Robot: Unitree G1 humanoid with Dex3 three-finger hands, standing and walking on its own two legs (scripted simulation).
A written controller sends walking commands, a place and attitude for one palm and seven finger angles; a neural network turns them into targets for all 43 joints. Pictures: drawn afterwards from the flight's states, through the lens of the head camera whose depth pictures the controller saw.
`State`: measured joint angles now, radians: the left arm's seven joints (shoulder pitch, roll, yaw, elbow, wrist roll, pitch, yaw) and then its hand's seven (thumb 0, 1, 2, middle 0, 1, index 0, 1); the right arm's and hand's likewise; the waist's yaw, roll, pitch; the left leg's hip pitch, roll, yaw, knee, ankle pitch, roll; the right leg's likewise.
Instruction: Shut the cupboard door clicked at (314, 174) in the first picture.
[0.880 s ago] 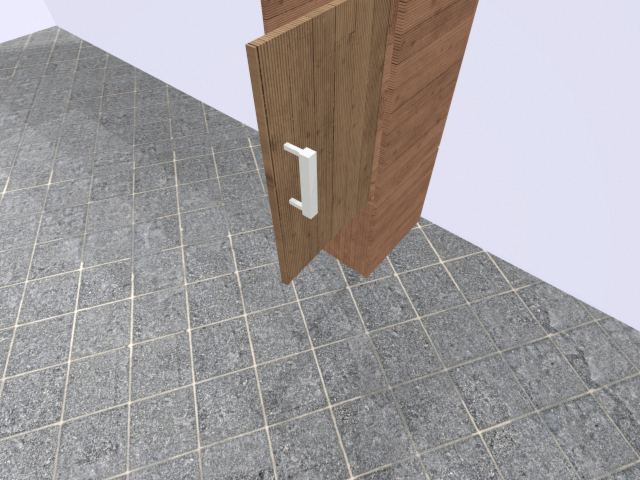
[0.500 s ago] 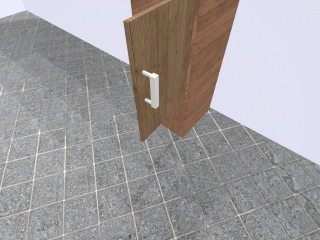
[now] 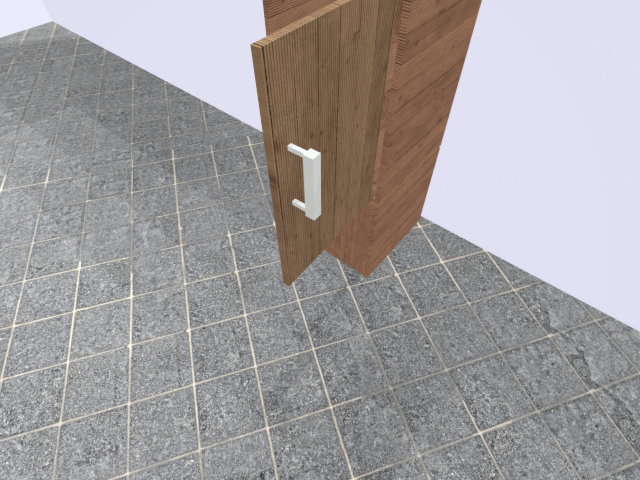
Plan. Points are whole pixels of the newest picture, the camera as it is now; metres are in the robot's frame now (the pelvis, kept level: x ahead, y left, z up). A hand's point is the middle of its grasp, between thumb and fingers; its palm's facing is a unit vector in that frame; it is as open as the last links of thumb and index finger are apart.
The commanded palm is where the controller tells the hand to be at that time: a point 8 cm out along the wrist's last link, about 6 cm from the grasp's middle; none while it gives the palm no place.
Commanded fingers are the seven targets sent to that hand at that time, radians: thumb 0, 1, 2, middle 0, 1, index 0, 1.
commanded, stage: walk around to get in front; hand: left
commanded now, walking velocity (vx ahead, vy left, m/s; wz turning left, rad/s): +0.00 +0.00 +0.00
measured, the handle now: (303, 182) +0.62 +0.07 -0.02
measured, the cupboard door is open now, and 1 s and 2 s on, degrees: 93 93 93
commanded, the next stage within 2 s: none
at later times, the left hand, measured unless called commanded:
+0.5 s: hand out of the picture +0.06 +0.19 -0.18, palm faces -0.12 -0.96 -0.25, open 7.4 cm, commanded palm none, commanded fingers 0.00 0.90 0.90 -0.20 -0.30 -0.20 -0.30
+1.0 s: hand out of the picture +0.12 +0.12 -0.17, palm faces -0.36 -0.90 -0.25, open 7.4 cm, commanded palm none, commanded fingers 0.00 0.90 0.90 -0.20 -0.30 -0.20 -0.30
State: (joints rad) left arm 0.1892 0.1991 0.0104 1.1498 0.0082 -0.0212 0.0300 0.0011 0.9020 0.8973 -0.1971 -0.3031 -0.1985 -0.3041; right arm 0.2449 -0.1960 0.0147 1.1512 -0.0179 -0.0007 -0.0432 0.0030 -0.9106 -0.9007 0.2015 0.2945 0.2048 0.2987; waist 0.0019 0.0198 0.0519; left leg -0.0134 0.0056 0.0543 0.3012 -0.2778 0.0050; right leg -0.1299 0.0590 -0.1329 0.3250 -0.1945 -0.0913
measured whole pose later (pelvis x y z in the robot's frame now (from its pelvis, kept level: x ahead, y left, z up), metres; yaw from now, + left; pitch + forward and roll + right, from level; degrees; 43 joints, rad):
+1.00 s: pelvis +0.00 -0.05 -0.01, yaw -27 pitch +2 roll +2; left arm 0.24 0.20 0.07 0.93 0.03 0.03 0.01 0.00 0.90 0.90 -0.20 -0.30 -0.20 -0.30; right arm -0.02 -0.23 -0.05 0.86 0.00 0.05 -0.03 0.00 -0.91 -0.90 0.20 0.29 0.20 0.30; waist 0.07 -0.03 0.12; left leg -0.46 0.02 -0.04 0.92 -0.43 -0.07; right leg -0.30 0.09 0.16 0.49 -0.23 -0.05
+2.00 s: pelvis +0.08 -0.08 -0.01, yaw -64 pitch +2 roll -2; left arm 0.19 0.26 0.09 0.92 0.03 0.06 -0.01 0.00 0.90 0.90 -0.20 -0.30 -0.20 -0.30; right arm 0.15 -0.18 -0.01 0.86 -0.03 0.01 -0.03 0.00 -0.91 -0.90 0.20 0.29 0.21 0.30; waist 0.03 -0.05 0.08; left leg -0.31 0.07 0.09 0.59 -0.32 0.01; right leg -0.44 0.05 0.07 1.03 -0.52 0.03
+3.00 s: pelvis +0.07 -0.18 -0.01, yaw -98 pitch +3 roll +0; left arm 0.25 0.26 0.10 0.95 0.02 0.06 0.00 0.00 0.90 0.90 -0.20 -0.30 -0.20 -0.30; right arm 0.10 -0.18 -0.01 0.84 -0.02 0.01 -0.04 0.00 -0.91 -0.90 0.20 0.29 0.21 0.30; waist 0.06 -0.07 0.07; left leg -0.30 0.02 0.04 0.55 -0.30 0.01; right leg -0.39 0.10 0.11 0.89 -0.50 0.00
